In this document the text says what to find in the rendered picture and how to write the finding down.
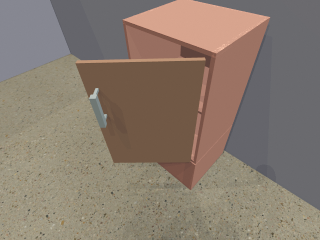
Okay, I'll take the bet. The cupboard door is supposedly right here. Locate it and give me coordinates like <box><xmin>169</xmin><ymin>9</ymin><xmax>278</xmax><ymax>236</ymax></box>
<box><xmin>75</xmin><ymin>57</ymin><xmax>206</xmax><ymax>163</ymax></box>

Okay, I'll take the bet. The handle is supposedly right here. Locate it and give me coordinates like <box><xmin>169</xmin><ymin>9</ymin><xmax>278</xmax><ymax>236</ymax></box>
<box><xmin>89</xmin><ymin>88</ymin><xmax>107</xmax><ymax>128</ymax></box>

